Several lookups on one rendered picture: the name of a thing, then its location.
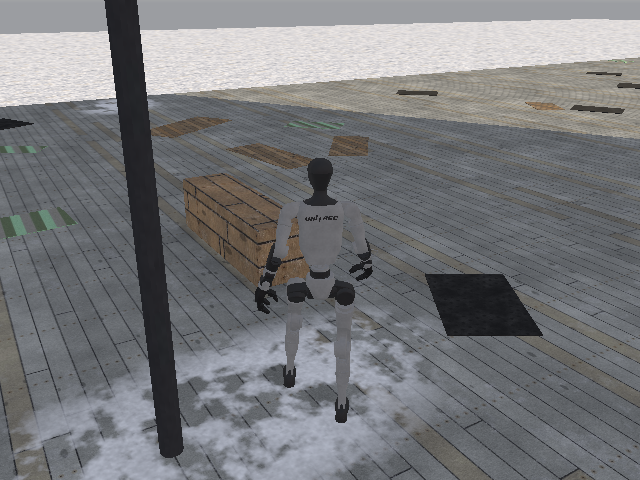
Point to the robot left hand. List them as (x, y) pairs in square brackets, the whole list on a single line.
[(259, 298)]

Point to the robot left forearm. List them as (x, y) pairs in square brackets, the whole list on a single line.
[(269, 271)]

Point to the robot right hand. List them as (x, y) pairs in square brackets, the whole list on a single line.
[(366, 274)]

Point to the left robot shin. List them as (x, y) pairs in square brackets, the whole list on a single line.
[(291, 345)]

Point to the robot left upper arm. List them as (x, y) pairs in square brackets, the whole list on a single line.
[(288, 212)]

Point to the robot right upper arm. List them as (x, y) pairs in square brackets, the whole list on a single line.
[(352, 211)]

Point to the robot right forearm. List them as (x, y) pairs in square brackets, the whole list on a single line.
[(365, 258)]

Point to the robot left foot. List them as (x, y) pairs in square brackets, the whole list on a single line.
[(289, 380)]

